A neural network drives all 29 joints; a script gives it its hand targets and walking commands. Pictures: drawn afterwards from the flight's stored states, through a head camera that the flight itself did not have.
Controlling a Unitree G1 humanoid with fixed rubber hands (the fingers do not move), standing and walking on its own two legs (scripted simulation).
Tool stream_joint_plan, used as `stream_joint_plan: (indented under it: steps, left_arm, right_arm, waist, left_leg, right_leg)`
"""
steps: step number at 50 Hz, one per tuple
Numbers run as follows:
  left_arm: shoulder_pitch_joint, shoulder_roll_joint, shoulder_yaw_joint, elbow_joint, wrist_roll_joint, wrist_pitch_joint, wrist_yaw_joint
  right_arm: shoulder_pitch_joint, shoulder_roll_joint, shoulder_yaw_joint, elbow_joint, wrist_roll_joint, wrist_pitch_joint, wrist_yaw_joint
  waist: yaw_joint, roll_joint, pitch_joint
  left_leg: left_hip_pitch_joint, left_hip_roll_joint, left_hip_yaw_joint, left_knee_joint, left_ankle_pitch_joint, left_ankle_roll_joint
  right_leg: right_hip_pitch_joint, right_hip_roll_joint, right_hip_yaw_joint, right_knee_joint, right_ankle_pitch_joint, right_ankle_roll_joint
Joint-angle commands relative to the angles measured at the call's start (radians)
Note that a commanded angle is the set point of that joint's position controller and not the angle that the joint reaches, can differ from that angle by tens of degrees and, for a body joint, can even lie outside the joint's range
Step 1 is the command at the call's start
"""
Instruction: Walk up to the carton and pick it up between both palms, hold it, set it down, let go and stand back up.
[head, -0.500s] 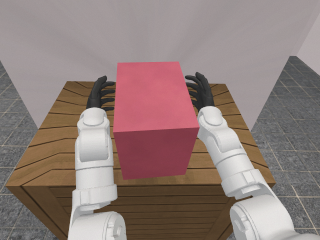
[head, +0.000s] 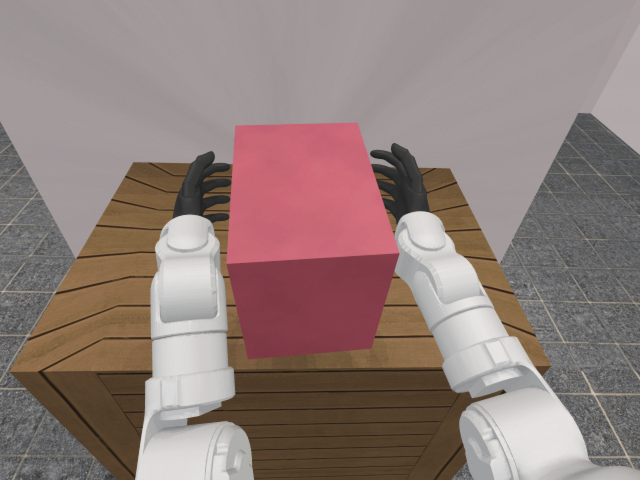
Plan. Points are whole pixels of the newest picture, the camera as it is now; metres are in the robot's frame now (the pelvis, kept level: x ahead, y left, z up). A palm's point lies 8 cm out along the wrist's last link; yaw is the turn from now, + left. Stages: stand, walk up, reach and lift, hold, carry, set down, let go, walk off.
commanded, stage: hold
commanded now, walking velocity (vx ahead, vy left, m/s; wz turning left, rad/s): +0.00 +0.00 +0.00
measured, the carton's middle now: (304, 238) +0.39 +0.01 +0.13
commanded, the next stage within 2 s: none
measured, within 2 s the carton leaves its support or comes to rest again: neither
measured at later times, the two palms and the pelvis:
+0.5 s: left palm (189, 223) +0.36 +0.14 +0.19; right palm (407, 214) +0.36 -0.11 +0.18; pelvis +0.00 +0.00 +0.00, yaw +0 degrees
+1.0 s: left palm (190, 222) +0.36 +0.14 +0.19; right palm (407, 213) +0.36 -0.11 +0.18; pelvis +0.00 +0.00 +0.00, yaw +0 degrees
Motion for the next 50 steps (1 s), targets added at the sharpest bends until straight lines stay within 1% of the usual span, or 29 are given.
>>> stream_joint_plan:
  steps: [1,7,8,10,13,17,22,29,36,48,49,50]
  left_arm:
    - [-0.568,-0.534,-0.432,-0.077,-0.144,-0.061,-0.140]
    - [-0.556,-0.545,-0.450,-0.093,-0.156,-0.063,-0.135]
    - [-0.550,-0.540,-0.432,-0.152,-0.149,-0.070,-0.131]
    - [-0.537,-0.528,-0.443,-0.154,-0.152,-0.062,-0.135]
    - [-0.533,-0.514,-0.432,-0.140,-0.141,-0.053,-0.143]
    - [-0.545,-0.517,-0.429,-0.125,-0.136,-0.049,-0.149]
    - [-0.560,-0.527,-0.436,-0.120,-0.143,-0.054,-0.146]
    - [-0.564,-0.522,-0.411,-0.097,-0.134,-0.055,-0.144]
    - [-0.563,-0.520,-0.401,-0.092,-0.127,-0.055,-0.146]
    - [-0.556,-0.520,-0.415,-0.105,-0.130,-0.055,-0.146]
    - [-0.567,-0.528,-0.433,-0.083,-0.136,-0.055,-0.146]
    - [-0.567,-0.532,-0.432,-0.073,-0.137,-0.057,-0.145]
  right_arm:
    - [-0.683,0.533,0.332,-0.285,0.044,-0.076,0.113]
    - [-0.686,0.532,0.346,-0.313,0.054,-0.079,0.110]
    - [-0.663,0.542,0.366,-0.289,0.067,-0.075,0.101]
    - [-0.656,0.535,0.378,-0.300,0.076,-0.072,0.090]
    - [-0.641,0.528,0.361,-0.290,0.065,-0.065,0.088]
    - [-0.649,0.528,0.334,-0.286,0.047,-0.065,0.097]
    - [-0.672,0.532,0.330,-0.293,0.043,-0.072,0.100]
    - [-0.677,0.529,0.318,-0.265,0.033,-0.079,0.107]
    - [-0.685,0.527,0.320,-0.259,0.036,-0.088,0.107]
    - [-0.674,0.525,0.323,-0.267,0.039,-0.091,0.104]
    - [-0.672,0.524,0.324,-0.278,0.032,-0.091,0.109]
    - [-0.677,0.524,0.317,-0.278,0.026,-0.090,0.112]
  waist:
    - [-0.015,0.104,-0.392]
    - [-0.019,0.106,-0.423]
    - [-0.002,0.097,-0.455]
    - [-0.008,0.101,-0.440]
    - [-0.014,0.093,-0.386]
    - [-0.018,0.096,-0.355]
    - [-0.019,0.100,-0.381]
    - [-0.010,0.094,-0.384]
    - [-0.007,0.092,-0.393]
    - [-0.014,0.098,-0.386]
    - [-0.026,0.107,-0.372]
    - [-0.025,0.104,-0.364]
  left_leg:
    - [0.140,-0.084,0.054,-0.013,0.198,0.014]
    - [0.166,-0.084,0.048,0.005,0.248,0.005]
    - [0.199,-0.087,0.048,0.015,0.298,0.004]
    - [0.197,-0.088,0.047,0.017,0.311,-0.004]
    - [0.174,-0.087,0.055,-0.001,0.260,0.000]
    - [0.152,-0.083,0.060,-0.019,0.206,0.006]
    - [0.159,-0.082,0.060,-0.014,0.200,0.008]
    - [0.154,-0.081,0.064,-0.023,0.175,0.017]
    - [0.164,-0.083,0.066,-0.017,0.198,0.018]
    - [0.167,-0.083,0.065,-0.012,0.215,0.012]
    - [0.154,-0.083,0.061,-0.013,0.195,0.011]
    - [0.143,-0.083,0.062,-0.017,0.179,0.011]
  right_leg:
    - [0.001,0.074,-0.030,-0.031,0.150,0.034]
    - [0.002,0.079,-0.031,-0.028,0.189,0.034]
    - [0.036,0.078,-0.030,-0.017,0.240,0.045]
    - [0.036,0.076,-0.035,-0.018,0.252,0.050]
    - [0.025,0.073,-0.037,-0.028,0.211,0.049]
    - [0.013,0.071,-0.038,-0.035,0.160,0.043]
    - [0.005,0.071,-0.040,-0.032,0.155,0.041]
    - [0.000,0.070,-0.039,-0.034,0.129,0.040]
    - [0.007,0.070,-0.039,-0.033,0.149,0.041]
    - [0.009,0.070,-0.041,-0.032,0.161,0.041]
    - [-0.005,0.072,-0.037,-0.035,0.141,0.038]
    - [-0.011,0.073,-0.039,-0.037,0.125,0.035]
